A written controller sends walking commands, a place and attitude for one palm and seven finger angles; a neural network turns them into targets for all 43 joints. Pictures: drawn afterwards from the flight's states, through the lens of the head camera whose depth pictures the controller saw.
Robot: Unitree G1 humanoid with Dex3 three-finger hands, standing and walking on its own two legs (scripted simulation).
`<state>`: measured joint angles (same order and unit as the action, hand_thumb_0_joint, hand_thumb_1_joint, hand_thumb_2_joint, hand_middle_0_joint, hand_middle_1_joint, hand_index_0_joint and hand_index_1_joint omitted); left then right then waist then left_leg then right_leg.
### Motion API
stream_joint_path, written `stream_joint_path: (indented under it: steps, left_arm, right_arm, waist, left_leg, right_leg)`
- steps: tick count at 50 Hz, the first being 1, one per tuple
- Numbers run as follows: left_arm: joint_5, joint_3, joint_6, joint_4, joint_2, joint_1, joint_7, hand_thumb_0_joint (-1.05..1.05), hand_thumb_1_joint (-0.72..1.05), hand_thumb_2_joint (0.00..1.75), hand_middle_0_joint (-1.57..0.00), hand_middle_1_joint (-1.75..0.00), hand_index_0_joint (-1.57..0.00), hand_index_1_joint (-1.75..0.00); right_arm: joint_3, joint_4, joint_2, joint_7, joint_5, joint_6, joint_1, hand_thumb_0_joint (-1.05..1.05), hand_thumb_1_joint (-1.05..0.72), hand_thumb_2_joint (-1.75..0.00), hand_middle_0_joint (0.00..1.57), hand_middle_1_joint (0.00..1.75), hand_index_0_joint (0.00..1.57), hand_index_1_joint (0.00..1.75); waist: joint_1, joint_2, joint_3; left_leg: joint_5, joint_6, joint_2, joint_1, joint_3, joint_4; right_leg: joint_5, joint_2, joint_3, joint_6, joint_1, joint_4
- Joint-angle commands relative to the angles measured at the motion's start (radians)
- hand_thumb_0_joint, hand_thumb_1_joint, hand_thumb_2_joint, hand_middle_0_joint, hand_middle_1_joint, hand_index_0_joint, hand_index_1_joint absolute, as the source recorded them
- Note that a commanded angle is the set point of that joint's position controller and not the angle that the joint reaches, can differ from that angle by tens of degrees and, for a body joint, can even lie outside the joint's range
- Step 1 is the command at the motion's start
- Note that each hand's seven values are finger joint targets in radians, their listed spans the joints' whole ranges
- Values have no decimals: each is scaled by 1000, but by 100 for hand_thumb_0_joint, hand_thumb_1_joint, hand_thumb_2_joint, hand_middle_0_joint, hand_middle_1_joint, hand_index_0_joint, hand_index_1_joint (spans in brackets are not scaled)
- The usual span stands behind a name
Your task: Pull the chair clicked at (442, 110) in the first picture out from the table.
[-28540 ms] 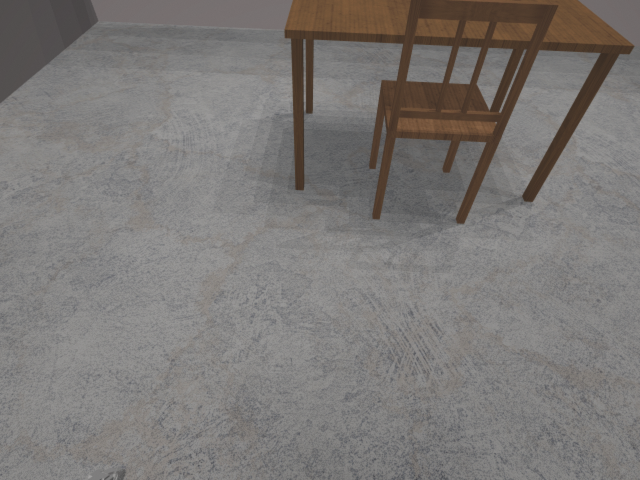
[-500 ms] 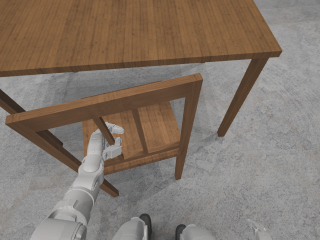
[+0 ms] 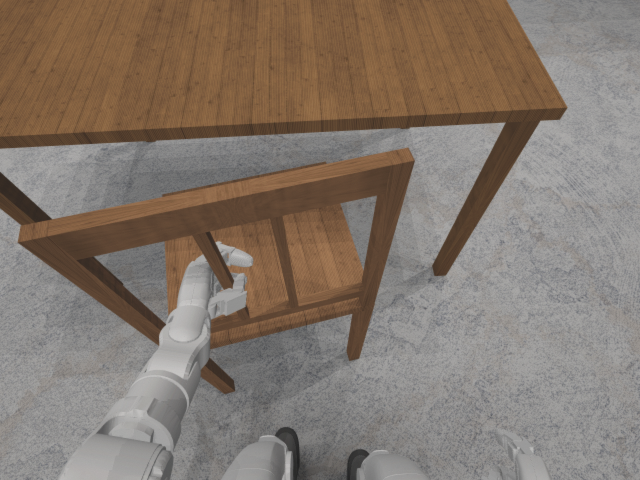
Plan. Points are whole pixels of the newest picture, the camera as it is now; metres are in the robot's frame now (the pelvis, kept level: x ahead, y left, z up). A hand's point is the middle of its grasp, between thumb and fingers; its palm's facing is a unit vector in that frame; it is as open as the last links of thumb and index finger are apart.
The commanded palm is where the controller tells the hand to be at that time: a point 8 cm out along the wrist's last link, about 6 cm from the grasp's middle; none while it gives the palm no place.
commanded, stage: step backward, pulling the chair out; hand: left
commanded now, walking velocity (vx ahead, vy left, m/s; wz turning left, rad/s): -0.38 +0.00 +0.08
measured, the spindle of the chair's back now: (226, 280) +0.38 +0.15 -0.07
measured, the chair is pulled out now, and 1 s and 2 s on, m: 0.13 0.13 0.14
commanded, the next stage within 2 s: stop walking, hand still on the chair in 1.40 s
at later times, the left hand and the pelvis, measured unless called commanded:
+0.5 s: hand (239, 294) +0.36 +0.12 -0.06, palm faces -0.04 -0.98 -0.19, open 5.0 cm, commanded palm +0.34 +0.17 -0.05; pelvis +0.00 +0.00 +0.00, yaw +0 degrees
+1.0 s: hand (240, 294) +0.36 +0.12 -0.06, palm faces -0.03 -0.98 -0.19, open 5.0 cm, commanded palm +0.35 +0.17 -0.05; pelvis +0.01 +0.00 +0.00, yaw +0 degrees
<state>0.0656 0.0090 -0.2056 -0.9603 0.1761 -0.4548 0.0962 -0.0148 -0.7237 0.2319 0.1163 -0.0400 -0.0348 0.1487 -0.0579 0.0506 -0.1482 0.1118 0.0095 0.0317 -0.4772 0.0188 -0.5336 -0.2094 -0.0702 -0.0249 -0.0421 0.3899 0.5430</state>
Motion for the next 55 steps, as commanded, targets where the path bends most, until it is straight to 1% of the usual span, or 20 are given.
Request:
stream_joint_path:
  steps: [1, 3, 6, 8, 10, 12, 13, 15, 18, 25, 28, 30, 37, 41, 43, 45, 49, 52, 53, 55]
  left_arm:
    - [-36, -19, -65, 208, 183, -310, 15, 0, 90, 90, -50, -145, -50, -145]
    - [-37, -30, -63, 202, 197, -310, 17, 0, 90, 90, -50, -145, -50, -145]
    - [-33, -11, -63, 211, 175, -323, 13, 0, 90, 90, -50, -145, -50, -145]
    - [-39, -29, -64, 206, 196, -319, 16, 0, 90, 90, -50, -145, -50, -145]
    - [-34, -12, -61, 214, 178, -325, 12, 0, 90, 90, -50, -145, -50, -145]
    - [-34, -11, -60, 214, 175, -327, 12, 0, 90, 90, -50, -145, -50, -145]
    - [-34, -27, -56, 203, 195, -316, 15, 0, 90, 90, -50, -145, -50, -145]
    - [-33, -9, -53, 205, 179, -317, 14, 0, 90, 90, -50, -145, -50, -145]
    - [-33, -25, -50, 197, 203, -318, 18, 0, 90, 90, -50, -145, -50, -145]
    - [-27, 1, -53, 217, 154, -319, 8, 0, 90, 90, -50, -145, -50, -145]
    - [-26, -20, -50, 215, 174, -310, 7, 0, 90, 90, -50, -145, -50, -145]
    - [-25, -4, -49, 223, 155, -318, 4, 0, 90, 90, -50, -145, -50, -145]
    - [-32, -28, -48, 219, 194, -322, 12, 0, 90, 90, -50, -145, -50, -145]
    - [-32, -26, -45, 205, 202, -331, 14, 0, 90, 90, -50, -145, -50, -145]
    - [-34, -38, -44, 191, 214, -323, 17, 0, 90, 90, -50, -145, -50, -145]
    - [-30, -15, -44, 202, 185, -328, 12, 0, 90, 90, -50, -145, -50, -145]
    - [-28, -11, -42, 201, 180, -330, 11, 0, 90, 90, -50, -145, -50, -145]
    - [-26, -1, -41, 209, 166, -334, 7, 0, 90, 90, -50, -145, -50, -145]
    - [-27, -17, -41, 207, 184, -328, 8, 0, 90, 90, -50, -145, -50, -145]
    - [-24, -1, -41, 212, 161, -328, 5, 0, 90, 90, -50, -145, -50, -145]
  right_arm:
    - [-45, 90, 150, 15, 3, 35, 26, 0, -90, -90, 20, 30, 20, 30]
    - [-47, 87, 158, 17, 5, 34, 23, 0, -90, -90, 20, 30, 20, 30]
    - [-43, 86, 151, 17, 3, 33, 23, 0, -90, -90, 20, 30, 20, 30]
    - [-47, 82, 156, 19, 5, 32, 23, 0, -90, -90, 20, 30, 20, 30]
    - [-44, 86, 149, 19, 5, 31, 20, 0, -90, -90, 20, 30, 20, 30]
    - [-44, 85, 145, 18, 3, 30, 21, 0, -90, -90, 20, 30, 20, 30]
    - [-47, 86, 154, 19, 2, 28, 24, 0, -90, -90, 20, 30, 20, 30]
    - [-44, 87, 144, 16, 1, 26, 25, 0, -90, -90, 20, 30, 20, 30]
    - [-46, 85, 158, 19, -2, 26, 27, 0, -90, -90, 20, 30, 20, 30]
    - [-43, 99, 154, 19, 6, 28, 12, 0, -90, -90, 20, 30, 20, 30]
    - [-46, 101, 157, 20, 10, 28, 15, 0, -90, -90, 20, 30, 20, 30]
    - [-44, 102, 148, 16, 9, 30, 16, 0, -90, -90, 20, 30, 20, 30]
    - [-46, 94, 139, 11, 4, 38, 27, 0, -90, -90, 20, 30, 20, 30]
    - [-42, 87, 145, 14, -1, 36, 23, 0, -90, -90, 20, 30, 20, 30]
    - [-44, 83, 153, 17, 2, 34, 22, 0, -90, -90, 20, 30, 20, 30]
    - [-40, 87, 150, 17, 0, 32, 21, 0, -90, -90, 20, 30, 20, 30]
    - [-41, 86, 156, 19, -1, 27, 22, 0, -90, -90, 20, 30, 20, 30]
    - [-40, 94, 151, 19, -1, 26, 22, 0, -90, -90, 20, 30, 20, 30]
    - [-44, 97, 158, 21, 2, 27, 20, 0, -90, -90, 20, 30, 20, 30]
    - [-40, 99, 150, 19, 3, 27, 18, 0, -90, -90, 20, 30, 20, 30]
  waist:
    - [4, -18, 466]
    - [4, -3, 457]
    - [6, -6, 468]
    - [6, 14, 468]
    - [10, 18, 468]
    - [10, -9, 473]
    - [8, -13, 464]
    - [7, -21, 462]
    - [7, -19, 454]
    - [16, 72, 464]
    - [18, 41, 460]
    - [17, 43, 459]
    - [9, -27, 477]
    - [6, -42, 456]
    - [7, -34, 440]
    - [12, -20, 450]
    - [17, 29, 461]
    - [15, 17, 471]
    - [15, 20, 463]
    - [17, 49, 464]
  left_leg:
    - [-59, 24, 83, 308, -107, 29]
    - [-80, 33, 93, 313, -123, 41]
    - [-83, 40, 103, 301, -131, 51]
    - [-89, 43, 103, 307, -136, 54]
    - [-90, 46, 112, 290, -142, 61]
    - [-78, 43, 102, 287, -131, 47]
    - [-71, 39, 93, 293, -118, 36]
    - [-68, 27, 80, 298, -102, 20]
    - [-68, 18, 68, 311, -95, 15]
    - [-80, 63, 147, 287, -186, 116]
    - [-38, 67, 146, 269, -185, 115]
    - [-35, 61, 140, 267, -169, 96]
    - [-65, 15, 75, 313, -74, -8]
    - [-71, 6, 59, 321, -65, -20]
    - [-81, 14, 67, 332, -85, 3]
    - [-111, 28, 86, 326, -112, 32]
    - [-135, 42, 108, 317, -143, 59]
    - [-119, 46, 113, 309, -146, 64]
    - [-105, 49, 115, 309, -151, 73]
    - [-93, 53, 130, 303, -164, 90]
  right_leg:
    - [57, 137, 120, 57, -69, -129]
    - [57, 123, 111, 63, -58, -114]
    - [48, 116, 108, 61, -71, -94]
    - [44, 112, 108, 60, -65, -90]
    - [41, 113, 109, 57, -83, -77]
    - [42, 120, 119, 58, -88, -95]
    - [45, 128, 127, 63, -79, -110]
    - [68, 147, 135, 65, -82, -134]
    - [71, 154, 128, 62, -70, -151]
    - [-18, 85, 84, 43, -92, -28]
    - [-43, 85, 92, 36, -102, -32]
    - [-29, 98, 101, 34, -105, -48]
    - [106, 173, 155, 57, -101, -158]
    - [133, 189, 140, 68, -82, -167]
    - [98, 168, 125, 81, -65, -165]
    - [88, 145, 114, 82, -88, -139]
    - [74, 124, 107, 72, -98, -98]
    - [53, 117, 105, 61, -106, -86]
    - [32, 112, 101, 59, -98, -84]
    - [11, 105, 96, 48, -104, -67]
